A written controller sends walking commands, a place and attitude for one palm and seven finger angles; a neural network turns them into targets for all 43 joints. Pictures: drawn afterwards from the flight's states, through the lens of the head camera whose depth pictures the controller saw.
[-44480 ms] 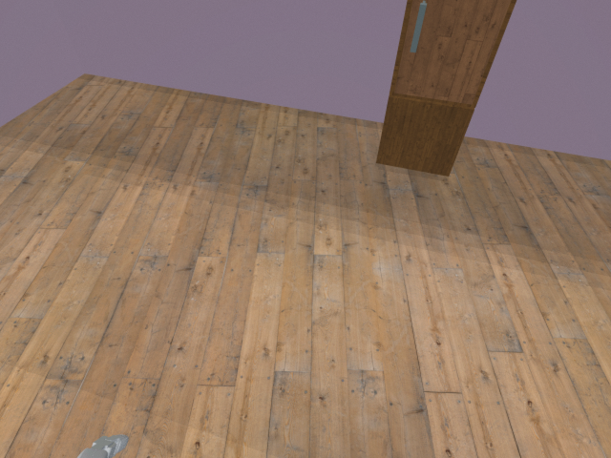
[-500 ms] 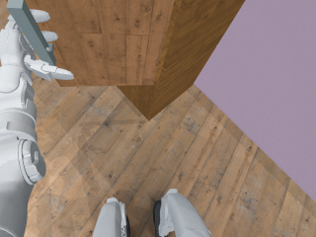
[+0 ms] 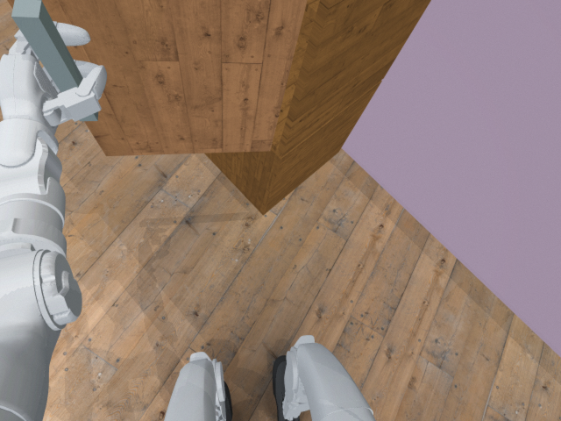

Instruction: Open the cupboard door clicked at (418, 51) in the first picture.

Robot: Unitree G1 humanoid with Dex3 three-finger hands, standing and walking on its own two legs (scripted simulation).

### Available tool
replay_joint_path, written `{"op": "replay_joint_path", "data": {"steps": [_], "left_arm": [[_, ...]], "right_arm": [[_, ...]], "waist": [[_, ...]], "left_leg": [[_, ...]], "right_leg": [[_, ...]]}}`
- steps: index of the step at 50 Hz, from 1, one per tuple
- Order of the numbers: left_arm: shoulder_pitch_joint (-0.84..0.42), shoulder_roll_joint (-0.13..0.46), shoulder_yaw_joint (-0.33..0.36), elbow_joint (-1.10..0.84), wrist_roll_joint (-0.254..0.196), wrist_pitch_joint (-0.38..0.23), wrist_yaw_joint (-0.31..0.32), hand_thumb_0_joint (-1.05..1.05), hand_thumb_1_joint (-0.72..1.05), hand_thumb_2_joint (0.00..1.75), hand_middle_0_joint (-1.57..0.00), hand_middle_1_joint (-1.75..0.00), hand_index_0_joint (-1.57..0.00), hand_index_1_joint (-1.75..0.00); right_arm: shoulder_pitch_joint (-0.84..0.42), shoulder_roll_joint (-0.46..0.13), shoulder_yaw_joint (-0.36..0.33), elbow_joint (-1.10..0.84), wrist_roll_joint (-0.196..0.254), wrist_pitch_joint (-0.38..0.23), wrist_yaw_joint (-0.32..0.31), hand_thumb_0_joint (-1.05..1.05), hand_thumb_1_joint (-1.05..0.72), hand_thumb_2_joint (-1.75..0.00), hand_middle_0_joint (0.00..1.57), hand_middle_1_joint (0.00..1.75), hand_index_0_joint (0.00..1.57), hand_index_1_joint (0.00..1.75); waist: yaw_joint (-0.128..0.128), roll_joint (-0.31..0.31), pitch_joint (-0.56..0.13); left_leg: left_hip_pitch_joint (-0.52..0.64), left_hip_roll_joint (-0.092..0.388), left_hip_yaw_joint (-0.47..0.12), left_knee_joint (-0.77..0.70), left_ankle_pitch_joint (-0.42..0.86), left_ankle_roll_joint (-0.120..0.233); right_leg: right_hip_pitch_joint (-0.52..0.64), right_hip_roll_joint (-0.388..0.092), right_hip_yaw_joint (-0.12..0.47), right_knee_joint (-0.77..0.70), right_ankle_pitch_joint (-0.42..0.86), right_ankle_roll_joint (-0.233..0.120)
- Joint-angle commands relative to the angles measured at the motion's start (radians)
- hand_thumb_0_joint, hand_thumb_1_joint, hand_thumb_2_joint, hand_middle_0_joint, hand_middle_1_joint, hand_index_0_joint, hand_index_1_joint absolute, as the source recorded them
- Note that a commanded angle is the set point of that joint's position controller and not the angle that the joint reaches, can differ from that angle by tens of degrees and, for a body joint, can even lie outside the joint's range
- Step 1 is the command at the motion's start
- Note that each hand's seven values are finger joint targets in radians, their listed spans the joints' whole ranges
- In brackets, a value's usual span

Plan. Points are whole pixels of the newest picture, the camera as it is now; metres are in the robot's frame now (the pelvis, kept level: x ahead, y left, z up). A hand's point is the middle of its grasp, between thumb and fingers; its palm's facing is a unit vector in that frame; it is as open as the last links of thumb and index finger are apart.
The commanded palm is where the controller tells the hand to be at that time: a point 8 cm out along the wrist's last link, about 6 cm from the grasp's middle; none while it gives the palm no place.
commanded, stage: close the thumb around the handle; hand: left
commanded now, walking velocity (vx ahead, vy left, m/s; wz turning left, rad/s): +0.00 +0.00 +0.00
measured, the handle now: (65, 57) +0.58 +0.23 +0.05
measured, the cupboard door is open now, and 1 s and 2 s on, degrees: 54 83 100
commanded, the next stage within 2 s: pull the door open along its arc in 0.16 s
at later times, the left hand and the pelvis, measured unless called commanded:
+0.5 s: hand (86, 95) +0.53 +0.20 +0.05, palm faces +0.02 -1.00 -0.01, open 5.7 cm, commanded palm +0.49 +0.24 +0.05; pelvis +0.00 +0.00 +0.00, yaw -1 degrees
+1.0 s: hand (141, 198) +0.39 +0.13 +0.05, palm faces +0.22 -0.97 +0.07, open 6.4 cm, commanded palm +0.33 +0.20 +0.05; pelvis +0.03 +0.00 +0.02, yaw -1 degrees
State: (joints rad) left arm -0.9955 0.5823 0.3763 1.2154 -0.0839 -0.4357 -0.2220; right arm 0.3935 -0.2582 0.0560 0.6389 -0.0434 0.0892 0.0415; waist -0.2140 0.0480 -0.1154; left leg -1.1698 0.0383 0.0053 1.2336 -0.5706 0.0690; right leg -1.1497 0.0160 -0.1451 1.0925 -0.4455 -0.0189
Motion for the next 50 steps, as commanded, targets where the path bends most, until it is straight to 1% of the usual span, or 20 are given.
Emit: {"op": "replay_joint_path", "data": {"steps": [1,2,7,8,12,13,14,16,17,22,27,37,38,39,40,41,42,43,45,50], "left_arm": [[-0.490,0.146,-0.018,-0.217,0.006,-0.085,-0.024,0.00,0.90,0.90,-0.40,-1.35,-0.40,-1.35],[-0.473,0.169,-0.001,-0.214,0.011,-0.088,-0.025,0.00,0.90,0.90,-0.40,-1.35,-0.40,-1.35],[-0.470,0.142,-0.020,-0.223,0.006,-0.090,-0.030,0.00,0.90,0.90,-0.40,-1.35,-0.40,-1.35],[-0.452,0.165,0.004,-0.211,0.004,-0.087,-0.028,0.00,0.90,0.90,-0.40,-1.35,-0.40,-1.35],[-0.474,0.147,-0.019,-0.197,0.006,-0.082,-0.033,0.00,0.90,0.90,-0.40,-1.35,-0.40,-1.35],[-0.464,0.176,0.001,-0.194,0.008,-0.081,-0.033,0.00,0.90,0.90,-0.40,-1.35,-0.40,-1.35],[-0.445,0.271,0.066,-0.164,0.020,-0.077,-0.031,0.00,0.90,0.90,-0.40,-1.35,-0.40,-1.35],[-0.373,0.296,0.091,-0.182,0.017,-0.075,-0.041,0.00,0.90,0.90,-0.40,-1.35,-0.40,-1.35],[-0.337,0.252,0.061,-0.180,0.015,-0.074,-0.051,0.00,0.90,0.90,-0.40,-1.35,-0.40,-1.35],[-0.210,0.238,0.077,-0.264,-0.020,-0.074,-0.071,0.00,0.90,0.90,-0.40,-1.35,-0.40,-1.35],[-0.011,0.190,0.074,-0.352,-0.053,-0.062,-0.076,0.00,0.90,0.90,-0.40,-1.35,-0.40,-1.35],[0.540,-0.008,0.006,-0.698,-0.146,-0.059,-0.054,0.00,0.90,0.90,-0.40,-1.35,-0.40,-1.35],[0.595,-0.047,0.076,-0.754,-0.188,-0.060,0.033,0.00,0.90,0.90,-0.40,-1.35,-0.40,-1.35],[0.659,-0.128,0.014,-0.773,-0.183,-0.058,0.077,0.00,0.90,0.90,-0.40,-1.35,-0.40,-1.35],[0.697,-0.169,0.010,-0.805,-0.189,-0.058,0.122,0.00,0.90,0.90,-0.40,-1.35,-0.40,-1.35],[0.726,-0.193,-0.012,-0.846,-0.180,-0.067,0.155,0.00,0.90,0.90,-0.40,-1.35,-0.40,-1.35],[0.745,-0.189,0.016,-0.899,-0.174,-0.077,0.210,0.00,0.90,0.90,-0.40,-1.35,-0.40,-1.35],[0.778,-0.222,0.006,-0.938,-0.156,-0.082,0.272,0.00,0.90,0.90,-0.40,-1.35,-0.40,-1.35],[0.833,-0.299,-0.053,-0.957,-0.112,-0.080,0.363,0.00,0.90,0.90,-0.40,-1.35,-0.40,-1.35],[0.852,-0.400,-0.137,-1.038,-0.003,-0.094,0.554,0.00,0.90,0.90,-0.40,-1.35,-0.40,-1.35]], "right_arm": [[0.224,-0.214,-0.070,-0.012,-0.001,-0.004,-0.017,0.00,-0.90,-0.90,0.20,0.30,0.20,0.30],[0.223,-0.216,-0.072,-0.011,0.000,-0.002,-0.017,0.00,-0.90,-0.90,0.20,0.30,0.20,0.30],[0.225,-0.213,-0.073,-0.011,0.000,-0.003,-0.016,0.00,-0.90,-0.90,0.20,0.30,0.20,0.30],[0.226,-0.215,-0.074,-0.010,0.001,-0.001,-0.017,0.00,-0.90,-0.90,0.20,0.30,0.20,0.30],[0.219,-0.212,-0.069,-0.010,0.002,-0.003,-0.019,0.00,-0.90,-0.90,0.20,0.30,0.20,0.30],[0.221,-0.217,-0.069,-0.010,0.003,-0.001,-0.021,0.00,-0.90,-0.90,0.20,0.30,0.20,0.30],[0.221,-0.226,-0.066,-0.012,0.004,0.002,-0.026,0.00,-0.90,-0.90,0.20,0.30,0.20,0.30],[0.220,-0.224,-0.063,-0.035,0.007,0.000,-0.026,0.00,-0.90,-0.90,0.20,0.30,0.20,0.30],[0.208,-0.214,-0.061,-0.043,0.011,0.001,-0.025,0.00,-0.90,-0.90,0.20,0.30,0.20,0.30],[0.190,-0.210,-0.067,-0.077,0.021,0.006,-0.019,0.00,-0.90,-0.90,0.20,0.30,0.20,0.30],[0.165,-0.202,-0.078,-0.114,0.036,0.010,-0.013,0.00,-0.90,-0.90,0.20,0.30,0.20,0.30],[0.069,-0.166,-0.103,-0.203,0.064,-0.019,0.011,0.00,-0.90,-0.90,0.20,0.30,0.20,0.30],[0.047,-0.146,-0.107,-0.218,0.062,-0.029,0.013,0.00,-0.90,-0.90,0.20,0.30,0.20,0.30],[0.029,-0.140,-0.105,-0.218,0.060,-0.040,0.021,0.00,-0.90,-0.90,0.20,0.30,0.20,0.30],[0.014,-0.135,-0.106,-0.221,0.062,-0.047,0.026,0.00,-0.90,-0.90,0.20,0.30,0.20,0.30],[-0.001,-0.131,-0.107,-0.221,0.059,-0.056,0.030,0.00,-0.90,-0.90,0.20,0.30,0.20,0.30],[-0.004,-0.127,-0.111,-0.221,0.052,-0.058,0.032,0.00,-0.90,-0.90,0.20,0.30,0.20,0.30],[-0.011,-0.116,-0.112,-0.222,0.044,-0.061,0.035,0.00,-0.90,-0.90,0.20,0.30,0.20,0.30],[-0.028,-0.105,-0.110,-0.223,0.034,-0.061,0.042,0.00,-0.90,-0.90,0.20,0.30,0.20,0.30],[-0.088,-0.077,-0.110,-0.231,0.005,-0.056,0.039,0.00,-0.90,-0.90,0.20,0.30,0.20,0.30]], "waist": [[-0.056,0.213,-0.533],[-0.041,0.216,-0.550],[-0.041,0.236,-0.563],[-0.039,0.211,-0.564],[-0.055,0.210,-0.523],[-0.046,0.212,-0.524],[-0.033,0.187,-0.513],[-0.003,0.195,-0.556],[0.004,0.207,-0.553],[0.041,0.193,-0.588],[0.078,0.112,-0.575],[0.175,0.046,-0.525],[0.223,0.055,-0.497],[0.210,0.055,-0.472],[0.217,0.037,-0.440],[0.218,0.047,-0.425],[0.232,0.032,-0.444],[0.241,0.044,-0.461],[0.236,-0.003,-0.413],[0.247,-0.049,-0.415]], "left_leg": [[0.546,0.017,-0.159,-0.135,0.627,-0.072],[0.558,0.017,-0.163,-0.138,0.643,-0.078],[0.578,0.018,-0.163,-0.134,0.676,-0.083],[0.565,0.017,-0.158,-0.131,0.668,-0.078],[0.532,0.015,-0.151,-0.133,0.631,-0.072],[0.529,0.015,-0.153,-0.133,0.630,-0.073],[0.495,0.014,-0.147,-0.133,0.600,-0.068],[0.489,0.008,-0.138,-0.140,0.622,-0.064],[0.500,0.007,-0.133,-0.142,0.643,-0.067],[0.522,0.011,-0.118,-0.150,0.693,-0.067],[0.484,0.004,-0.088,-0.179,0.687,-0.056],[0.477,-0.002,-0.038,-0.249,0.779,-0.058],[0.461,-0.003,-0.029,-0.261,0.773,-0.068],[0.466,-0.002,-0.026,-0.266,0.769,-0.076],[0.459,-0.001,-0.025,-0.272,0.757,-0.083],[0.457,-0.002,-0.023,-0.270,0.757,-0.086],[0.458,-0.002,-0.022,-0.270,0.768,-0.091],[0.461,-0.002,-0.016,-0.264,0.788,-0.094],[0.446,-0.001,-0.019,-0.263,0.764,-0.098],[0.402,-0.024,-0.009,-0.249,0.630,-0.087]], "right_leg": [[0.128,0.042,0.070,-0.072,0.278,-0.009],[0.136,0.042,0.069,-0.070,0.280,-0.011],[0.131,0.042,0.069,-0.071,0.291,-0.010],[0.142,0.043,0.070,-0.073,0.297,-0.009],[0.138,0.042,0.072,-0.074,0.290,-0.008],[0.139,0.042,0.073,-0.072,0.287,-0.010],[0.159,0.042,0.076,-0.070,0.281,-0.011],[0.212,0.042,0.082,-0.062,0.307,-0.014],[0.212,0.040,0.081,-0.064,0.317,-0.011],[0.265,0.042,0.083,-0.068,0.361,-0.006],[0.368,0.042,0.089,-0.086,0.418,-0.002],[0.527,0.030,0.092,-0.111,0.534,-0.003],[0.524,0.028,0.084,-0.112,0.520,-0.003],[0.512,0.028,0.080,-0.110,0.509,-0.002],[0.499,0.027,0.075,-0.110,0.491,-0.003],[0.497,0.026,0.075,-0.105,0.491,-0.007],[0.518,0.023,0.077,-0.093,0.506,-0.008],[0.531,0.019,0.085,-0.082,0.525,-0.010],[0.523,0.015,0.080,-0.076,0.517,-0.013],[0.564,0.003,0.098,-0.059,0.513,-0.019]]}}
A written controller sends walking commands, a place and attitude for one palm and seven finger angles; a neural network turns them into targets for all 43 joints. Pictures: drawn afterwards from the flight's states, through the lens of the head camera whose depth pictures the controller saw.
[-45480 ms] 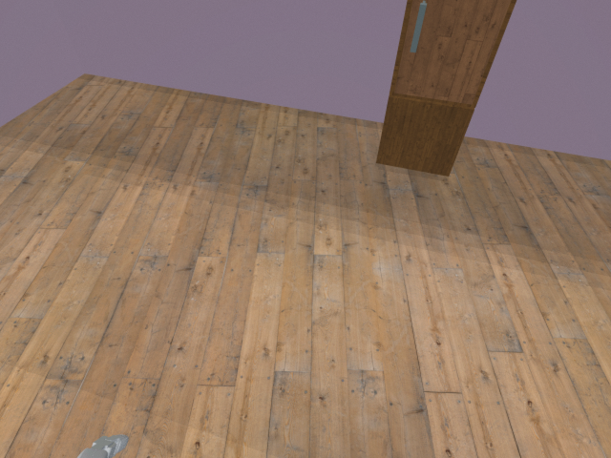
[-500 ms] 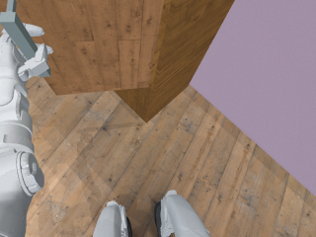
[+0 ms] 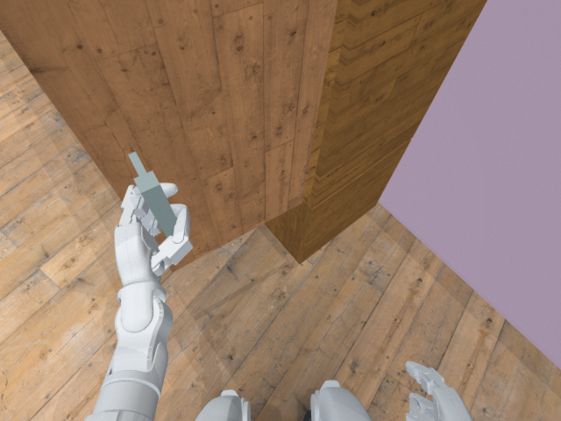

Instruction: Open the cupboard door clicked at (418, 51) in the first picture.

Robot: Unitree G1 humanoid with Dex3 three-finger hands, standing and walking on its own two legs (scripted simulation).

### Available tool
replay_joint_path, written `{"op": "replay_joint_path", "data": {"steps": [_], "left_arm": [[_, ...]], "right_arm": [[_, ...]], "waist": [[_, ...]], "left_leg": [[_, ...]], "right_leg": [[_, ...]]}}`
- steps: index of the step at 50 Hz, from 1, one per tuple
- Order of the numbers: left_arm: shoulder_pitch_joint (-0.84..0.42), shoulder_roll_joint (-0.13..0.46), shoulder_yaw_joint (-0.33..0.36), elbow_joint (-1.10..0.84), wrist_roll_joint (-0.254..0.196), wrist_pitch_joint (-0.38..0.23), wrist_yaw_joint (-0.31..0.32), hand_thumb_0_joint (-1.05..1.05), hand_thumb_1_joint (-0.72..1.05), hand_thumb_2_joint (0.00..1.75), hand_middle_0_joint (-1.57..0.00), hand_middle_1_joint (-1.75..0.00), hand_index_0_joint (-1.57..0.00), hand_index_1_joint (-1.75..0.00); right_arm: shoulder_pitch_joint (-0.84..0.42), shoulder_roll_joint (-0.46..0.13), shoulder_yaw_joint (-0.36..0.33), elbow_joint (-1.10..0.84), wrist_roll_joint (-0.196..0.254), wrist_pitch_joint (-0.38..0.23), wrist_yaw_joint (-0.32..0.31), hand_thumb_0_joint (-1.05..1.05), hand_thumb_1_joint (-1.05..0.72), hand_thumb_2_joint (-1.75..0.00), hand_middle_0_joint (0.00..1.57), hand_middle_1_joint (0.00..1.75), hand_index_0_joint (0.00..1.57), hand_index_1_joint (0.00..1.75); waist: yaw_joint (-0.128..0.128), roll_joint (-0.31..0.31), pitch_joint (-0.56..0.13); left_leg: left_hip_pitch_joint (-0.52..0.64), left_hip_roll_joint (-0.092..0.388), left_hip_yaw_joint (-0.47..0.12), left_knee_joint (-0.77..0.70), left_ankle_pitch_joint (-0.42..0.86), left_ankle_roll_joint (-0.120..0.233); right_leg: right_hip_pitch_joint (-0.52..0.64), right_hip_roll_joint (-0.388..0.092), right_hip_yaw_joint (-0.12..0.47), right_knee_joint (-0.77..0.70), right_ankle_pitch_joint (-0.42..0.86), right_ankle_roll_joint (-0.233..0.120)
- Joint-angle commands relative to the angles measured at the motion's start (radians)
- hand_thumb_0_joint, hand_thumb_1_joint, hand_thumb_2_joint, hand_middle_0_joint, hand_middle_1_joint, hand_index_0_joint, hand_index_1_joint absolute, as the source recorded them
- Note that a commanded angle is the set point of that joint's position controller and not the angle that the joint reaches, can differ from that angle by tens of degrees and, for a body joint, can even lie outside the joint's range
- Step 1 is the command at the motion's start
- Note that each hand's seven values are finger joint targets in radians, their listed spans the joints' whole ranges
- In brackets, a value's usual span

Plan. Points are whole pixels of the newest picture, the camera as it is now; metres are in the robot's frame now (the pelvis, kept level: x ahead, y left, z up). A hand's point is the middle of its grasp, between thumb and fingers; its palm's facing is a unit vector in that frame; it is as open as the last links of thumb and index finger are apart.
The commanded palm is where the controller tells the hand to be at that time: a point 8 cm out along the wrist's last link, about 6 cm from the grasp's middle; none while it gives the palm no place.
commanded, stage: pull the door open along its arc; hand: left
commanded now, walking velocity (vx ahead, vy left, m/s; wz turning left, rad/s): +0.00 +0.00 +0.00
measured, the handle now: (159, 204) +0.41 +0.19 +0.03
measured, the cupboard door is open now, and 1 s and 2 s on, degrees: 83 100 100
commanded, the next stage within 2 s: open thumb and fingers to let go in 0.40 s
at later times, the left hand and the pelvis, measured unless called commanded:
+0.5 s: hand (238, 273) +0.31 +0.06 +0.03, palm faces +0.48 -0.88 +0.01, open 6.5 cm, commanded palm +0.26 +0.11 +0.02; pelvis -0.01 -0.05 +0.00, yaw +5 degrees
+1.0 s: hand (237, 275) +0.31 +0.07 +0.03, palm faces +0.45 -0.89 +0.00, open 12.4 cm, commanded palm +0.25 +0.11 +0.02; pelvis -0.04 -0.05 -0.01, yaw +5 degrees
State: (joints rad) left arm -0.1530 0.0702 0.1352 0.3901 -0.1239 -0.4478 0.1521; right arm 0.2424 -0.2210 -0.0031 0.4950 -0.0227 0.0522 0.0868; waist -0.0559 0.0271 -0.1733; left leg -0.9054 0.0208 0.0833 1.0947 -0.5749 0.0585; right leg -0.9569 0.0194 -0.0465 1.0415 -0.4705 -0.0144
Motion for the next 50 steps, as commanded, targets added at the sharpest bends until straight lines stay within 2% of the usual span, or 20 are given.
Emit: {"op": "replay_joint_path", "data": {"steps": [1,2,5,8,11,17,21,24,25,27,30,34,36,38,41,42,43,45,47,50], "left_arm": [[0.007,0.100,0.087,-0.233,0.059,-0.084,0.217,0.00,0.90,0.90,-0.40,-1.35,-0.40,-1.35],[0.040,0.052,0.055,-0.210,0.076,-0.076,0.248,0.00,0.90,0.90,-0.40,-1.35,-0.40,-1.35],[0.004,-0.001,-0.006,-0.235,0.130,-0.063,0.339,0.00,0.90,0.90,-0.40,-1.35,-0.40,-1.35],[0.008,-0.033,-0.072,-0.221,0.181,-0.052,0.373,0.00,0.90,0.90,-0.40,-1.35,-0.40,-1.35],[0.022,-0.071,-0.144,-0.256,0.220,-0.051,0.375,0.00,0.90,0.90,-0.40,-1.35,-0.40,-1.35],[0.088,-0.176,-0.254,-0.262,0.198,-0.041,0.366,0.00,0.90,0.90,-0.40,-1.35,-0.40,-1.35],[0.087,-0.229,-0.323,-0.263,0.224,-0.041,0.385,0.00,0.90,0.90,-0.40,-1.35,-0.40,-1.35],[-0.030,-0.184,-0.296,-0.244,0.265,-0.055,0.413,0.00,0.90,0.90,-0.40,-1.35,-0.40,-1.35],[-0.130,-0.145,-0.262,-0.210,0.277,-0.059,0.426,0.00,0.90,0.90,-0.40,-1.35,-0.40,-1.35],[-0.104,-0.126,-0.231,-0.171,0.286,-0.071,0.424,0.00,0.76,0.84,-0.39,-1.34,-0.39,-1.34],[-0.110,-0.140,-0.235,-0.166,0.251,-0.081,0.403,0.00,0.55,0.75,-0.38,-1.31,-0.38,-1.31],[-0.157,-0.159,-0.244,-0.160,0.199,-0.077,0.377,0.00,0.27,0.63,-0.35,-1.28,-0.35,-1.28],[-0.172,-0.149,-0.230,-0.138,0.184,-0.074,0.374,0.00,0.13,0.57,-0.35,-1.27,-0.35,-1.27],[-0.191,-0.164,-0.240,-0.126,0.185,-0.078,0.378,0.00,-0.01,0.51,-0.33,-1.25,-0.33,-1.25],[-0.229,-0.136,-0.216,-0.101,0.198,-0.086,0.392,0.00,-0.22,0.42,-0.32,-1.23,-0.32,-1.23],[-0.222,-0.142,-0.218,-0.090,0.204,-0.090,0.397,0.00,-0.29,0.39,-0.32,-1.22,-0.32,-1.22],[-0.249,-0.162,-0.239,-0.090,0.210,-0.094,0.400,0.00,-0.36,0.36,-0.31,-1.22,-0.31,-1.22],[-0.250,-0.160,-0.236,-0.076,0.219,-0.101,0.406,0.00,-0.50,0.30,-0.30,-1.20,-0.30,-1.20],[-0.272,-0.161,-0.235,-0.077,0.225,-0.107,0.417,0.00,-0.50,0.30,-0.30,-1.20,-0.30,-1.20],[-0.264,-0.178,-0.250,-0.081,0.231,-0.107,0.425,0.00,-0.50,0.30,-0.27,-1.05,-0.27,-1.05]], "right_arm": [[0.056,-0.111,-0.050,-0.090,-0.020,-0.018,-0.010,0.00,-0.90,-0.90,0.20,0.30,0.20,0.30],[0.047,-0.100,-0.049,-0.086,-0.023,-0.017,-0.011,0.00,-0.90,-0.90,0.20,0.30,0.20,0.30],[0.024,-0.089,-0.046,-0.074,-0.034,-0.018,-0.017,0.00,-0.90,-0.90,0.20,0.30,0.20,0.30],[0.014,-0.081,-0.047,-0.061,-0.042,-0.026,-0.027,0.00,-0.90,-0.90,0.20,0.30,0.20,0.30],[0.005,-0.074,-0.051,-0.058,-0.047,-0.039,-0.035,0.00,-0.90,-0.90,0.20,0.30,0.20,0.30],[-0.031,-0.060,-0.046,-0.045,-0.048,-0.076,-0.040,0.00,-0.90,-0.90,0.20,0.30,0.20,0.30],[-0.044,-0.056,-0.042,-0.038,-0.055,-0.105,-0.039,0.00,-0.90,-0.90,0.20,0.30,0.20,0.30],[-0.046,-0.059,-0.047,-0.010,-0.065,-0.118,-0.047,0.00,-0.90,-0.90,0.20,0.30,0.20,0.30],[-0.044,-0.062,-0.046,0.009,-0.069,-0.120,-0.053,0.00,-0.90,-0.90,0.20,0.30,0.20,0.30],[-0.044,-0.059,-0.049,0.014,-0.070,-0.125,-0.058,0.00,-0.90,-0.90,0.20,0.30,0.20,0.30],[-0.051,-0.060,-0.053,0.013,-0.065,-0.126,-0.060,0.00,-0.90,-0.90,0.20,0.30,0.20,0.30],[-0.056,-0.066,-0.052,0.015,-0.055,-0.127,-0.065,0.00,-0.90,-0.90,0.20,0.30,0.20,0.30],[-0.056,-0.071,-0.049,0.014,-0.054,-0.127,-0.067,0.00,-0.90,-0.90,0.20,0.30,0.20,0.30],[-0.059,-0.070,-0.051,0.016,-0.055,-0.130,-0.066,0.00,-0.90,-0.90,0.20,0.30,0.20,0.30],[-0.059,-0.075,-0.051,0.015,-0.058,-0.131,-0.067,0.00,-0.90,-0.90,0.20,0.30,0.20,0.30],[-0.062,-0.072,-0.050,0.016,-0.059,-0.130,-0.064,0.00,-0.90,-0.90,0.20,0.30,0.20,0.30],[-0.063,-0.071,-0.049,0.017,-0.061,-0.132,-0.062,0.00,-0.90,-0.90,0.20,0.30,0.20,0.30],[-0.068,-0.073,-0.051,0.017,-0.061,-0.132,-0.059,0.00,-0.90,-0.90,0.20,0.30,0.20,0.30],[-0.068,-0.072,-0.051,0.016,-0.064,-0.134,-0.058,0.00,-0.90,-0.90,0.20,0.30,0.20,0.30],[-0.064,-0.072,-0.051,0.013,-0.065,-0.133,-0.055,0.00,-0.90,-0.90,0.20,0.30,0.20,0.30]], "waist": [[0.084,-0.055,-0.370],[0.088,-0.047,-0.355],[0.080,-0.049,-0.365],[0.063,-0.090,-0.359],[0.055,-0.060,-0.372],[0.035,-0.098,-0.321],[0.022,-0.109,-0.286],[0.010,-0.104,-0.280],[-0.011,-0.113,-0.263],[0.006,-0.128,-0.276],[0.013,-0.107,-0.318],[0.005,-0.087,-0.335],[0.002,-0.123,-0.320],[0.001,-0.116,-0.311],[-0.002,-0.143,-0.300],[0.008,-0.129,-0.298],[-0.001,-0.118,-0.299],[0.004,-0.103,-0.291],[0.005,-0.102,-0.305],[0.011,-0.079,-0.315]], "left_leg": [[0.137,-0.005,-0.095,-0.105,0.638,-0.074],[0.136,-0.008,-0.091,-0.107,0.631,-0.076],[0.137,-0.016,-0.091,-0.106,0.574,-0.074],[0.117,-0.025,-0.087,-0.105,0.508,-0.065],[0.133,-0.028,-0.081,-0.105,0.497,-0.059],[0.107,-0.036,-0.078,-0.112,0.410,-0.059],[0.091,-0.039,-0.090,-0.108,0.370,-0.058],[0.060,-0.042,-0.093,-0.085,0.322,-0.057],[0.034,-0.041,-0.095,-0.069,0.297,-0.054],[-0.006,-0.046,-0.097,-0.058,0.276,-0.055],[-0.001,-0.052,-0.088,-0.060,0.267,-0.056],[0.033,-0.051,-0.084,-0.070,0.264,-0.053],[0.021,-0.050,-0.091,-0.070,0.258,-0.052],[0.029,-0.050,-0.091,-0.075,0.252,-0.051],[0.019,-0.048,-0.096,-0.074,0.245,-0.048],[0.019,-0.051,-0.093,-0.079,0.237,-0.048],[0.028,-0.050,-0.092,-0.078,0.238,-0.046],[0.035,-0.049,-0.088,-0.082,0.224,-0.046],[0.037,-0.049,-0.089,-0.082,0.227,-0.044],[0.062,-0.048,-0.089,-0.095,0.245,-0.046]], "right_leg": [[0.376,0.001,0.000,-0.006,0.545,-0.026],[0.374,-0.003,0.002,-0.010,0.546,-0.025],[0.380,-0.008,0.006,-0.020,0.530,-0.024],[0.404,-0.013,0.020,-0.043,0.533,-0.020],[0.416,-0.016,0.028,-0.059,0.544,-0.020],[0.452,-0.038,0.050,-0.109,0.551,-0.003],[0.425,-0.047,0.057,-0.122,0.514,-0.002],[0.394,-0.062,0.087,-0.122,0.452,0.004],[0.374,-0.071,0.103,-0.126,0.426,0.010],[0.408,-0.085,0.143,-0.139,0.408,0.018],[0.445,-0.094,0.159,-0.151,0.409,0.020],[0.429,-0.084,0.137,-0.158,0.366,0.016],[0.423,-0.082,0.139,-0.167,0.340,0.017],[0.406,-0.080,0.129,-0.165,0.323,0.016],[0.387,-0.074,0.123,-0.161,0.286,0.013],[0.381,-0.073,0.119,-0.160,0.263,0.010],[0.365,-0.069,0.111,-0.155,0.261,0.008],[0.340,-0.061,0.095,-0.150,0.220,0.000],[0.338,-0.058,0.089,-0.144,0.215,-0.001],[0.331,-0.047,0.063,-0.128,0.233,-0.010]]}}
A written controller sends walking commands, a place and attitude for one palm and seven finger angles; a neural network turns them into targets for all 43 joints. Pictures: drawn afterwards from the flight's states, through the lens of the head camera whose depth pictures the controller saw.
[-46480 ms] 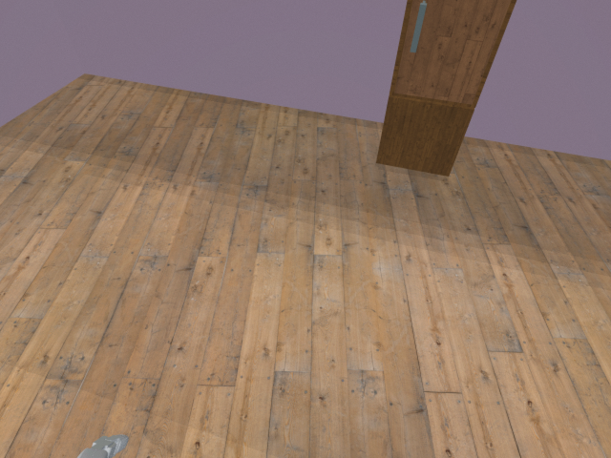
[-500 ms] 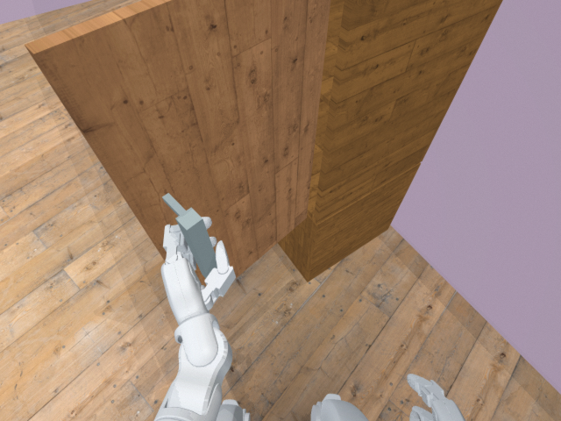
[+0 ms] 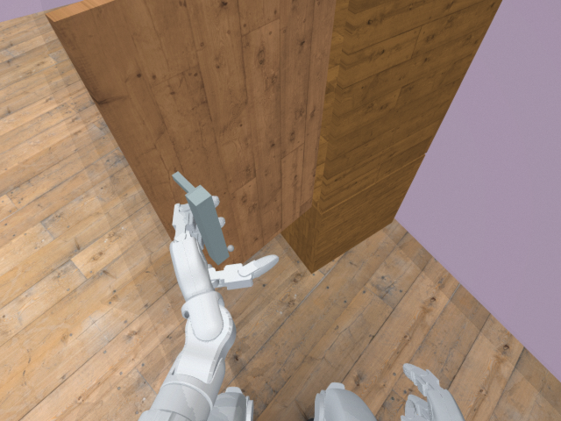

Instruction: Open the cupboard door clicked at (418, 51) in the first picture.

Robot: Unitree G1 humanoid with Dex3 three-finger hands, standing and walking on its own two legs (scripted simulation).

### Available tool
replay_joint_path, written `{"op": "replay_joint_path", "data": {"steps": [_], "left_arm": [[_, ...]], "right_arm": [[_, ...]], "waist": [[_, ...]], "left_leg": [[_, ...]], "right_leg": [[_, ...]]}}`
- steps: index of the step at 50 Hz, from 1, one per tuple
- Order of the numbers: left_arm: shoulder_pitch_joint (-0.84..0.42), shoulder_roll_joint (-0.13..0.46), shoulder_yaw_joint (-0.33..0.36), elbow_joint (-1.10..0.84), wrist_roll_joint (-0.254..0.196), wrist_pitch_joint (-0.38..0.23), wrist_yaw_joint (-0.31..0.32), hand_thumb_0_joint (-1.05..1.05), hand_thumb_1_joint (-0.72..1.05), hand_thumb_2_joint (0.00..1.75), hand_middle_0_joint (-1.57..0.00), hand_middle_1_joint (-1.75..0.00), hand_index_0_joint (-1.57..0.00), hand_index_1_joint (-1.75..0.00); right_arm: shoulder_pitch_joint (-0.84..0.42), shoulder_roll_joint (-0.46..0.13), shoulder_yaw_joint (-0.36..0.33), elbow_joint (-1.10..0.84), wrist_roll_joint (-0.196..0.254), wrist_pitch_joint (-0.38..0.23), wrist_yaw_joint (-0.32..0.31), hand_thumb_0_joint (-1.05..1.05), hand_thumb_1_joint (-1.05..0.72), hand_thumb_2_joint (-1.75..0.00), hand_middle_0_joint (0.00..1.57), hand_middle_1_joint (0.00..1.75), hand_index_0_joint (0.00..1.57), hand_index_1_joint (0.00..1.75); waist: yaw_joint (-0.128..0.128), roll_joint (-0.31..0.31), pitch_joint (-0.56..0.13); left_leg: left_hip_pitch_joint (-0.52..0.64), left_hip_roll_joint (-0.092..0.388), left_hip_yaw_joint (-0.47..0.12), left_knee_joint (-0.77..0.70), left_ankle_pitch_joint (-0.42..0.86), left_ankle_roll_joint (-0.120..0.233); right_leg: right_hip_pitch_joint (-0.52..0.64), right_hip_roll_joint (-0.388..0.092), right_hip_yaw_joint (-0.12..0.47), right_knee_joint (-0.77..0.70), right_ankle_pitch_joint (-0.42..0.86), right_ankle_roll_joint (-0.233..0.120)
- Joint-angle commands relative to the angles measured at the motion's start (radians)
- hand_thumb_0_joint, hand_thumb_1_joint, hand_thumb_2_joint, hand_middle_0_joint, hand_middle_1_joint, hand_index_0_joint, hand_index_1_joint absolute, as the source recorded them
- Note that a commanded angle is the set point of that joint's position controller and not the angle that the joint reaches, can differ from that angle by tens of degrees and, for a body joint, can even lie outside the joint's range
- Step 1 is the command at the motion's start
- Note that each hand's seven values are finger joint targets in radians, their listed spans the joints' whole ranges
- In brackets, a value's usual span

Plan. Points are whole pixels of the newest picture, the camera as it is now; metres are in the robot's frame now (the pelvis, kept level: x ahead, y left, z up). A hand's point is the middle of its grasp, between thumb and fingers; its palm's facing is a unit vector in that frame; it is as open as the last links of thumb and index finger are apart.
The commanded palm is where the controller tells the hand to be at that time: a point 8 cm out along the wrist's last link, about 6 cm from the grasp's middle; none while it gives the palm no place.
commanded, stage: open thumb and fingers to let go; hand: left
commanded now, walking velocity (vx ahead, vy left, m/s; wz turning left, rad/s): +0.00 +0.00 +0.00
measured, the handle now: (201, 220) +0.40 +0.13 +0.03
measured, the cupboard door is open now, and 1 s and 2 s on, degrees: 100 100 100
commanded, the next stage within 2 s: slide the hand sideways off the handle in 0.32 s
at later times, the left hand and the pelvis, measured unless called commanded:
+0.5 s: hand (228, 259) +0.34 +0.09 +0.03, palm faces +0.23 -0.97 -0.04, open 15.9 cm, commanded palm +0.30 +0.13 +0.03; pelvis -0.01 +0.02 +0.00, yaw +0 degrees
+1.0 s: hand (210, 284) +0.30 +0.11 +0.03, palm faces -0.10 -0.99 +0.03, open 16.5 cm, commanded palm +0.27 +0.16 +0.03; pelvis +0.00 +0.05 -0.01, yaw -2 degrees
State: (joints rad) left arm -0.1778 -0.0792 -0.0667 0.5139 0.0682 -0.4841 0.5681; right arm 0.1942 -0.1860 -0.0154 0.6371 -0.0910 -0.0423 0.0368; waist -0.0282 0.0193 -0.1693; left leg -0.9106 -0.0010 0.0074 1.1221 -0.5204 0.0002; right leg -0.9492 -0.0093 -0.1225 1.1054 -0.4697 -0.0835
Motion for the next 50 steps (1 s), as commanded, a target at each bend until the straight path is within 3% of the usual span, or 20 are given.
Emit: {"op": "replay_joint_path", "data": {"steps": [1,5,6,15,21,22,23,24,25,27,28,31,33,34,36,39,41,45,46,50], "left_arm": [[-0.222,-0.012,-0.027,-0.198,0.040,-0.066,0.013,0.00,-0.50,0.30,-0.27,-1.00,-0.27,-1.00],[-0.235,-0.040,-0.054,-0.211,0.045,-0.061,0.024,0.00,-0.50,0.30,-0.23,-0.80,-0.23,-0.80],[-0.236,-0.037,-0.050,-0.207,0.049,-0.058,0.028,0.00,-0.50,0.30,-0.22,-0.75,-0.22,-0.75],[-0.278,-0.049,-0.056,-0.188,0.072,-0.053,0.056,0.00,-0.50,0.30,-0.15,-0.30,-0.15,-0.30],[-0.312,-0.037,-0.038,-0.168,0.073,-0.050,0.070,0.00,-0.50,0.30,-0.15,-0.30,-0.15,-0.30],[-0.256,0.028,-0.248,-0.180,0.185,-0.074,-0.126,0.00,-0.50,0.30,-0.15,-0.30,-0.15,-0.30],[-0.324,0.100,-0.169,-0.236,0.148,-0.112,-0.225,0.00,-0.50,0.30,-0.15,-0.30,-0.15,-0.30],[-0.343,0.117,-0.172,-0.256,0.134,-0.133,-0.289,0.00,-0.50,0.30,-0.15,-0.30,-0.15,-0.30],[-0.344,0.121,-0.181,-0.257,0.116,-0.140,-0.342,0.00,-0.50,0.30,-0.15,-0.30,-0.15,-0.30],[-0.340,0.094,-0.227,-0.268,0.046,-0.134,-0.475,0.00,-0.50,0.30,-0.15,-0.30,-0.15,-0.30],[-0.346,0.069,-0.235,-0.253,-0.018,-0.115,-0.534,0.00,-0.50,0.30,-0.15,-0.30,-0.15,-0.30],[-0.315,0.014,-0.204,-0.281,-0.185,-0.050,-0.608,0.00,-0.50,0.30,-0.15,-0.30,-0.15,-0.30],[-0.248,0.013,-0.167,-0.259,-0.218,-0.016,-0.600,0.00,-0.50,0.30,-0.15,-0.30,-0.15,-0.30],[-0.228,0.034,-0.145,-0.250,-0.212,-0.009,-0.583,0.00,-0.50,0.30,-0.15,-0.30,-0.15,-0.30],[-0.173,0.063,-0.125,-0.267,-0.172,-0.020,-0.548,0.00,-0.50,0.30,-0.15,-0.30,-0.15,-0.30],[-0.117,0.065,-0.146,-0.304,-0.102,-0.049,-0.515,0.00,-0.50,0.30,-0.15,-0.30,-0.15,-0.30],[-0.048,0.107,-0.120,-0.346,-0.078,-0.060,-0.506,0.00,-0.50,0.30,-0.15,-0.30,-0.15,-0.30],[0.073,0.085,-0.142,-0.446,-0.091,-0.038,-0.518,0.00,-0.50,0.30,-0.15,-0.30,-0.15,-0.30],[0.093,0.118,-0.118,-0.463,-0.091,-0.027,-0.516,0.00,-0.50,0.30,-0.15,-0.30,-0.15,-0.30],[0.185,0.090,-0.156,-0.570,-0.088,-0.007,-0.514,0.00,-0.50,0.30,-0.15,-0.30,-0.15,-0.30]], "right_arm": [[-0.012,-0.110,-0.040,-0.133,0.003,-0.038,-0.005,0.00,-0.90,-0.90,0.20,0.30,0.20,0.30],[-0.019,-0.107,-0.037,-0.133,0.003,-0.035,-0.003,0.00,-0.90,-0.90,0.20,0.30,0.20,0.30],[-0.013,-0.109,-0.036,-0.135,0.003,-0.036,-0.004,0.00,-0.90,-0.90,0.20,0.30,0.20,0.30],[-0.029,-0.106,-0.032,-0.128,-0.002,-0.038,-0.006,0.00,-0.90,-0.90,0.20,0.30,0.20,0.30],[-0.033,-0.107,-0.030,-0.130,-0.004,-0.037,-0.013,0.00,-0.90,-0.90,0.20,0.30,0.20,0.30],[0.021,-0.137,-0.033,-0.110,0.001,-0.028,-0.009,0.00,-0.90,-0.90,0.20,0.30,0.20,0.30],[0.029,-0.135,-0.037,-0.129,0.014,-0.027,-0.013,0.00,-0.90,-0.90,0.20,0.30,0.20,0.30],[0.025,-0.137,-0.038,-0.134,0.015,-0.023,-0.019,0.00,-0.90,-0.90,0.20,0.30,0.20,0.30],[0.021,-0.135,-0.035,-0.139,0.022,-0.024,-0.024,0.00,-0.90,-0.90,0.20,0.30,0.20,0.30],[0.015,-0.144,-0.030,-0.160,0.047,-0.031,-0.028,0.00,-0.90,-0.90,0.20,0.30,0.20,0.30],[0.018,-0.148,-0.025,-0.170,0.062,-0.034,-0.031,0.00,-0.90,-0.90,0.20,0.30,0.20,0.30],[0.000,-0.156,-0.015,-0.203,0.096,-0.051,-0.043,0.00,-0.90,-0.90,0.20,0.30,0.20,0.30],[0.008,-0.164,-0.018,-0.206,0.103,-0.050,-0.042,0.00,-0.90,-0.90,0.20,0.30,0.20,0.30],[0.018,-0.168,-0.021,-0.207,0.101,-0.047,-0.040,0.00,-0.90,-0.90,0.20,0.30,0.20,0.30],[0.019,-0.172,-0.023,-0.221,0.093,-0.048,-0.028,0.00,-0.90,-0.90,0.20,0.30,0.20,0.30],[0.026,-0.165,-0.032,-0.233,0.079,-0.041,-0.006,0.00,-0.90,-0.90,0.20,0.30,0.20,0.30],[0.028,-0.170,-0.035,-0.252,0.074,-0.034,0.003,0.00,-0.90,-0.90,0.20,0.30,0.20,0.30],[0.015,-0.160,-0.035,-0.288,0.082,-0.018,0.013,0.00,-0.90,-0.90,0.20,0.30,0.20,0.30],[0.017,-0.163,-0.035,-0.294,0.083,-0.014,0.010,0.00,-0.90,-0.90,0.20,0.30,0.20,0.30],[0.018,-0.151,-0.033,-0.317,0.087,-0.008,0.004,0.00,-0.90,-0.90,0.20,0.30,0.20,0.30]], "waist": [[-0.010,-0.091,-0.329],[-0.014,-0.064,-0.313],[-0.013,-0.087,-0.310],[-0.017,-0.071,-0.283],[-0.015,-0.075,-0.298],[-0.085,-0.088,-0.296],[-0.067,-0.063,-0.326],[-0.056,-0.049,-0.360],[-0.059,-0.037,-0.345],[-0.072,-0.009,-0.306],[-0.079,-0.019,-0.279],[-0.055,-0.006,-0.270],[-0.042,-0.040,-0.251],[-0.040,-0.089,-0.237],[-0.014,-0.078,-0.239],[-0.012,-0.062,-0.257],[0.015,-0.036,-0.288],[0.025,-0.009,-0.299],[0.028,-0.028,-0.307],[0.019,-0.046,-0.280]], "left_leg": [[0.066,-0.025,-0.016,-0.122,0.205,0.014],[0.084,-0.023,-0.015,-0.135,0.195,0.011],[0.080,-0.021,-0.023,-0.137,0.201,0.012],[0.087,-0.018,-0.028,-0.147,0.160,0.009],[0.084,-0.018,-0.032,-0.148,0.159,0.008],[0.103,-0.013,-0.029,-0.117,0.163,0.019],[0.096,-0.017,-0.033,-0.109,0.177,0.023],[0.105,-0.020,-0.033,-0.109,0.177,0.025],[0.106,-0.021,-0.038,-0.113,0.162,0.025],[0.135,-0.020,-0.044,-0.121,0.140,0.026],[0.144,-0.019,-0.054,-0.138,0.114,0.025],[0.181,-0.021,-0.068,-0.178,0.095,0.019],[0.185,-0.016,-0.079,-0.191,0.115,0.014],[0.166,-0.014,-0.084,-0.188,0.122,0.014],[0.150,-0.015,-0.090,-0.185,0.144,0.010],[0.152,-0.011,-0.079,-0.151,0.193,0.008],[0.153,-0.010,-0.079,-0.146,0.235,0.001],[0.186,-0.004,-0.069,-0.149,0.298,-0.009],[0.179,-0.003,-0.079,-0.150,0.317,-0.011],[0.192,0.005,-0.082,-0.146,0.349,-0.014]], "right_leg": [[0.328,-0.014,0.134,-0.187,0.245,0.057],[0.304,-0.009,0.117,-0.184,0.223,0.053],[0.301,-0.005,0.109,-0.180,0.221,0.050],[0.248,0.000,0.094,-0.176,0.146,0.046],[0.247,0.003,0.090,-0.170,0.139,0.045],[0.242,-0.008,0.118,-0.155,0.213,0.048],[0.256,-0.016,0.118,-0.144,0.246,0.039],[0.274,-0.016,0.127,-0.136,0.257,0.039],[0.269,-0.015,0.126,-0.139,0.245,0.039],[0.229,-0.011,0.122,-0.151,0.204,0.036],[0.221,-0.008,0.113,-0.168,0.163,0.037],[0.218,0.004,0.091,-0.191,0.100,0.036],[0.199,0.006,0.069,-0.177,0.109,0.040],[0.193,0.006,0.064,-0.168,0.111,0.042],[0.178,0.003,0.057,-0.134,0.113,0.037],[0.148,0.000,0.062,-0.104,0.147,0.037],[0.166,0.003,0.065,-0.086,0.169,0.028],[0.189,0.007,0.063,-0.086,0.211,0.030],[0.203,0.009,0.060,-0.080,0.220,0.028],[0.201,0.009,0.056,-0.077,0.237,0.036]]}}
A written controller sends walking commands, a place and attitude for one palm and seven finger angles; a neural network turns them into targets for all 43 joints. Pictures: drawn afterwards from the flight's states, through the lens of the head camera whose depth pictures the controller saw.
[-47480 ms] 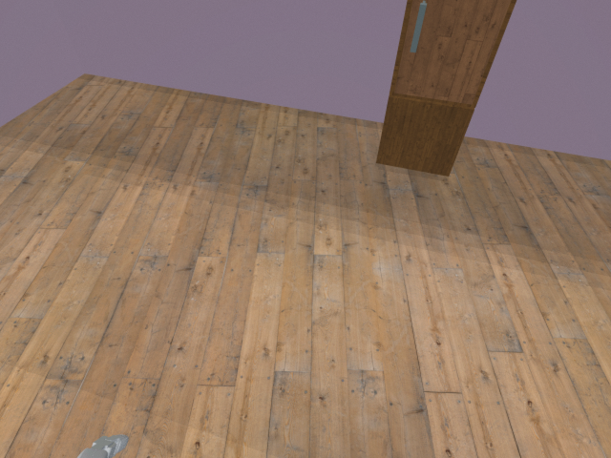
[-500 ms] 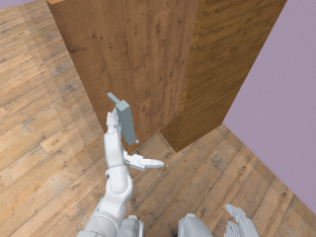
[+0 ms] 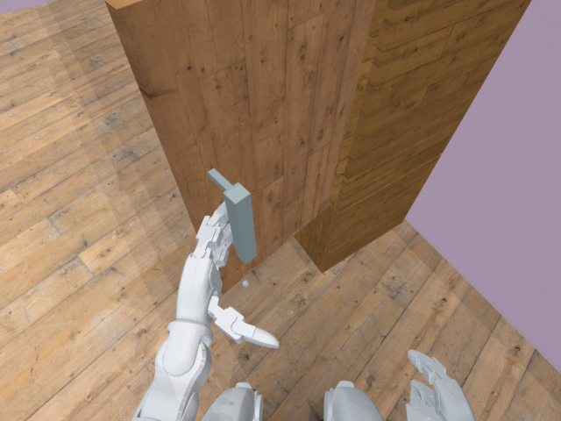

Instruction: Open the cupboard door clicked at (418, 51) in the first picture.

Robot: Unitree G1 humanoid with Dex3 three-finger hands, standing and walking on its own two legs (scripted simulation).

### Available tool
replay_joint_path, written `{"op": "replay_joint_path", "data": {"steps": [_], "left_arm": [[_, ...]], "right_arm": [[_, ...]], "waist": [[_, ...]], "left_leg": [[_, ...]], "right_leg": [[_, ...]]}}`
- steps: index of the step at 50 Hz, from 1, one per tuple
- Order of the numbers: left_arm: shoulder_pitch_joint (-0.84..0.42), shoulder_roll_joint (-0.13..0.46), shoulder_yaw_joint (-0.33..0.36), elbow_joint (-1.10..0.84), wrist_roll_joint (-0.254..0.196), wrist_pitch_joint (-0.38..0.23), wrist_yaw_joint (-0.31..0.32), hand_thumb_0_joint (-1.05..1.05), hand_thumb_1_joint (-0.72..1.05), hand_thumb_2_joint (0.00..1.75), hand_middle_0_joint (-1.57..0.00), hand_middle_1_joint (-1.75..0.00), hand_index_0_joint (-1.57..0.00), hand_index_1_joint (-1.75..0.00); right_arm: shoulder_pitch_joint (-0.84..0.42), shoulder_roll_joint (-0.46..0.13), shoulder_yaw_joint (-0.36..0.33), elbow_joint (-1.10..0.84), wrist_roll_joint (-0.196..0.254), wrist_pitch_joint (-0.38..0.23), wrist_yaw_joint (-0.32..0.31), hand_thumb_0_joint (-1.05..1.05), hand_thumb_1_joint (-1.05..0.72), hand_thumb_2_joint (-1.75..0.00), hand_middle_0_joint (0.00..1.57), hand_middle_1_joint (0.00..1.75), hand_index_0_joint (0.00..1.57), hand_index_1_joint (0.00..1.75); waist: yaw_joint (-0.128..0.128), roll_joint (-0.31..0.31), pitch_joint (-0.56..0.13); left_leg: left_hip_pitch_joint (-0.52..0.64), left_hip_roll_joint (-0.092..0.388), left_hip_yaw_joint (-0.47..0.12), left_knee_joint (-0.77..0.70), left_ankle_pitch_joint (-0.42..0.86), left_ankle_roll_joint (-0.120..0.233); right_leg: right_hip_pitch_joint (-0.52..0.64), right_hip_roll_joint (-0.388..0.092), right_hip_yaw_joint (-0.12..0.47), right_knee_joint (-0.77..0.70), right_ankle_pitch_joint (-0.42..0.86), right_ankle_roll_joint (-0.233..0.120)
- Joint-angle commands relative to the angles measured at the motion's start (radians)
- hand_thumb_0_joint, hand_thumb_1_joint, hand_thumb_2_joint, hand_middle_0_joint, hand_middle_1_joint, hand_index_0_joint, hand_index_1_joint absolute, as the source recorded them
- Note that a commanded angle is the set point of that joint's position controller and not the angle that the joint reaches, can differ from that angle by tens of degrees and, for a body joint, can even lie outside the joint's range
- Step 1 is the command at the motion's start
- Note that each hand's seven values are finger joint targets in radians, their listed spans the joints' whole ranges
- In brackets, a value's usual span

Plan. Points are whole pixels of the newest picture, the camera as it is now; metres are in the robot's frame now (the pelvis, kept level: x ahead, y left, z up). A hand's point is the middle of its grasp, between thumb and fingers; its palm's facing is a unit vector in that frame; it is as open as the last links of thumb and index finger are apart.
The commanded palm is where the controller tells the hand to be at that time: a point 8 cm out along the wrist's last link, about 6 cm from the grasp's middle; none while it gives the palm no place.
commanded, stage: slide the hand sideways off the handle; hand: left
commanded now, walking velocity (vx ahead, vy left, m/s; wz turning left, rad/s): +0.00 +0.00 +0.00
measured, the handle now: (232, 219) +0.39 +0.10 +0.04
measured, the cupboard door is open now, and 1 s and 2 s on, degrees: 100 100 100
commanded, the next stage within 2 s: draw the hand back to the body in 0.62 s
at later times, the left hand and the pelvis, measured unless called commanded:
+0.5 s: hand (211, 322) +0.24 +0.10 +0.04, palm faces -0.01 -1.00 -0.02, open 16.3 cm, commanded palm +0.21 +0.16 +0.04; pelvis +0.01 -0.02 -0.01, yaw +1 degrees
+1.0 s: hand (177, 328) +0.22 +0.13 +0.09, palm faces -0.01 -1.00 -0.08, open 16.3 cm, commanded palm +0.19 +0.19 +0.09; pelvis +0.01 -0.03 +0.01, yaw +1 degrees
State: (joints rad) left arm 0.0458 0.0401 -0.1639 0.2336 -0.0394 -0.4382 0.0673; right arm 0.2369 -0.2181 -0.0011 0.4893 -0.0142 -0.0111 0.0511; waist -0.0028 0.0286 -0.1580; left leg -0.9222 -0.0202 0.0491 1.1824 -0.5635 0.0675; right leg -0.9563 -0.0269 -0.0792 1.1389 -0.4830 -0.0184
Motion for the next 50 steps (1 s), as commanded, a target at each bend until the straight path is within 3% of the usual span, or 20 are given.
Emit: {"op": "replay_joint_path", "data": {"steps": [1,3,7,9,16,20,23,25,26,31,35,37,41,45,46,47,50], "left_arm": [[0.004,-0.019,-0.054,-0.305,0.020,-0.048,-0.011,0.00,-0.50,0.30,-0.15,-0.30,-0.15,-0.30],[0.001,-0.023,-0.065,-0.329,0.023,-0.045,-0.012,0.00,-0.50,0.30,-0.15,-0.30,-0.15,-0.30],[0.032,0.002,-0.060,-0.382,0.038,-0.050,-0.017,0.00,-0.50,0.30,-0.15,-0.30,-0.15,-0.30],[0.108,0.013,-0.042,-0.391,0.032,-0.050,-0.026,0.00,-0.50,0.30,-0.15,-0.30,-0.15,-0.30],[0.201,0.122,0.089,-0.483,-0.014,-0.044,-0.051,0.00,-0.50,0.30,-0.15,-0.30,-0.15,-0.30],[0.252,0.091,0.064,-0.521,-0.045,-0.060,-0.088,0.00,-0.50,0.30,-0.15,-0.30,-0.15,-0.30],[0.341,0.121,0.090,-0.528,-0.068,-0.065,-0.131,0.00,-0.50,0.30,-0.15,-0.30,-0.15,-0.30],[0.390,0.139,0.114,-0.511,-0.084,-0.057,-0.160,0.00,-0.50,0.30,-0.15,-0.30,-0.15,-0.30],[0.401,0.152,0.126,-0.500,-0.088,-0.049,-0.172,0.00,-0.50,0.30,-0.15,-0.30,-0.15,-0.30],[0.322,0.182,0.164,-0.541,-0.109,-0.058,-0.192,0.00,-0.50,0.30,-0.15,-0.30,-0.15,-0.30],[0.308,0.176,0.175,-0.559,-0.137,-0.089,-0.195,0.00,-0.50,0.30,-0.15,-0.30,-0.15,-0.30],[0.301,0.213,0.196,-0.620,-0.140,-0.091,-0.196,0.00,-0.50,0.30,-0.15,-0.30,-0.15,-0.30],[0.405,0.296,0.272,-0.672,-0.144,-0.012,-0.194,0.00,-0.50,0.30,-0.15,-0.30,-0.15,-0.30],[0.438,0.263,0.277,-0.646,-0.169,0.094,-0.203,0.00,-0.50,0.30,-0.15,-0.30,-0.15,-0.30],[0.450,0.252,0.279,-0.618,-0.181,0.115,-0.207,0.00,-0.50,0.30,-0.15,-0.30,-0.15,-0.30],[0.433,0.255,0.283,-0.618,-0.186,0.123,-0.210,0.00,-0.50,0.30,-0.15,-0.30,-0.15,-0.30],[0.431,0.263,0.295,-0.647,-0.205,0.115,-0.227,0.00,-0.50,0.30,-0.15,-0.30,-0.15,-0.30]], "right_arm": [[-0.029,-0.120,-0.045,-0.179,0.011,-0.038,-0.012,0.00,-0.90,-0.90,0.20,0.30,0.20,0.30],[-0.027,-0.115,-0.044,-0.177,0.009,-0.039,-0.017,0.00,-0.90,-0.90,0.20,0.30,0.20,0.30],[-0.032,-0.110,-0.040,-0.188,0.005,-0.047,-0.027,0.00,-0.90,-0.90,0.20,0.30,0.20,0.30],[-0.028,-0.108,-0.039,-0.190,0.005,-0.049,-0.030,0.00,-0.90,-0.90,0.20,0.30,0.20,0.30],[-0.034,-0.105,-0.034,-0.203,0.009,-0.057,-0.053,0.00,-0.90,-0.90,0.20,0.30,0.20,0.30],[-0.031,-0.100,-0.034,-0.199,0.011,-0.074,-0.058,0.00,-0.90,-0.90,0.20,0.30,0.20,0.30],[-0.028,-0.107,-0.036,-0.199,0.013,-0.086,-0.063,0.00,-0.90,-0.90,0.20,0.30,0.20,0.30],[-0.031,-0.112,-0.039,-0.204,0.017,-0.089,-0.067,0.00,-0.90,-0.90,0.20,0.30,0.20,0.30],[-0.039,-0.114,-0.038,-0.207,0.018,-0.089,-0.070,0.00,-0.90,-0.90,0.20,0.30,0.20,0.30],[-0.052,-0.120,-0.036,-0.213,0.018,-0.107,-0.085,0.00,-0.90,-0.90,0.20,0.30,0.20,0.30],[-0.041,-0.117,-0.036,-0.202,0.016,-0.133,-0.091,0.00,-0.90,-0.90,0.20,0.30,0.20,0.30],[-0.040,-0.122,-0.038,-0.206,0.017,-0.140,-0.092,0.00,-0.90,-0.90,0.20,0.30,0.20,0.30],[-0.023,-0.119,-0.037,-0.231,0.032,-0.123,-0.099,0.00,-0.90,-0.90,0.20,0.30,0.20,0.30],[-0.026,-0.114,-0.028,-0.240,0.051,-0.104,-0.108,0.00,-0.90,-0.90,0.20,0.30,0.20,0.30],[-0.035,-0.115,-0.024,-0.245,0.053,-0.102,-0.112,0.00,-0.90,-0.90,0.20,0.30,0.20,0.30],[-0.035,-0.119,-0.021,-0.245,0.054,-0.103,-0.115,0.00,-0.90,-0.90,0.20,0.30,0.20,0.30],[-0.022,-0.126,-0.015,-0.245,0.051,-0.117,-0.121,0.00,-0.90,-0.90,0.20,0.30,0.20,0.30]], "waist": [[0.002,-0.049,-0.295],[-0.018,-0.066,-0.269],[-0.018,-0.048,-0.262],[-0.008,-0.039,-0.267],[0.013,-0.035,-0.287],[-0.009,-0.019,-0.278],[-0.006,-0.038,-0.285],[-0.006,-0.070,-0.255],[-0.004,-0.053,-0.242],[-0.018,-0.034,-0.202],[-0.020,-0.022,-0.237],[-0.004,0.020,-0.284],[0.025,0.016,-0.318],[0.002,-0.023,-0.200],[-0.004,-0.061,-0.168],[-0.012,-0.072,-0.129],[-0.013,-0.066,-0.115]], "left_leg": [[0.196,0.023,-0.127,-0.206,0.408,-0.080],[0.188,0.025,-0.127,-0.196,0.375,-0.079],[0.164,0.017,-0.127,-0.181,0.346,-0.076],[0.168,0.016,-0.125,-0.174,0.358,-0.080],[0.121,0.001,-0.110,-0.157,0.347,-0.069],[0.124,0.001,-0.104,-0.140,0.350,-0.067],[0.103,0.001,-0.104,-0.131,0.351,-0.063],[0.069,-0.002,-0.099,-0.130,0.310,-0.060],[0.047,-0.005,-0.095,-0.123,0.291,-0.056],[0.009,-0.006,-0.097,-0.103,0.211,-0.052],[0.008,-0.007,-0.091,-0.077,0.194,-0.053],[0.030,-0.007,-0.092,-0.086,0.212,-0.051],[0.082,-0.009,-0.085,-0.153,0.251,-0.048],[0.105,-0.010,-0.079,-0.212,0.208,-0.048],[0.097,-0.009,-0.082,-0.221,0.189,-0.046],[0.099,-0.008,-0.081,-0.226,0.178,-0.045],[0.147,-0.004,-0.088,-0.258,0.190,-0.047]], "right_leg": [[0.214,0.028,0.014,-0.107,0.252,-0.031],[0.195,0.027,0.011,-0.107,0.243,-0.027],[0.184,0.026,0.016,-0.094,0.232,-0.029],[0.182,0.028,0.018,-0.090,0.241,-0.029],[0.250,0.033,0.032,-0.090,0.286,-0.030],[0.234,0.033,0.031,-0.094,0.304,-0.023],[0.254,0.034,0.036,-0.092,0.323,-0.022],[0.261,0.034,0.042,-0.103,0.302,-0.019],[0.262,0.033,0.051,-0.109,0.285,-0.020],[0.208,0.031,0.060,-0.113,0.171,-0.019],[0.194,0.030,0.078,-0.114,0.142,-0.016],[0.212,0.030,0.079,-0.112,0.148,-0.018],[0.338,0.032,0.088,-0.168,0.189,-0.015],[0.365,0.029,0.083,-0.256,0.144,0.000],[0.371,0.028,0.087,-0.286,0.101,0.003],[0.364,0.023,0.092,-0.306,0.085,0.007],[0.379,0.026,0.077,-0.323,0.099,0.004]]}}
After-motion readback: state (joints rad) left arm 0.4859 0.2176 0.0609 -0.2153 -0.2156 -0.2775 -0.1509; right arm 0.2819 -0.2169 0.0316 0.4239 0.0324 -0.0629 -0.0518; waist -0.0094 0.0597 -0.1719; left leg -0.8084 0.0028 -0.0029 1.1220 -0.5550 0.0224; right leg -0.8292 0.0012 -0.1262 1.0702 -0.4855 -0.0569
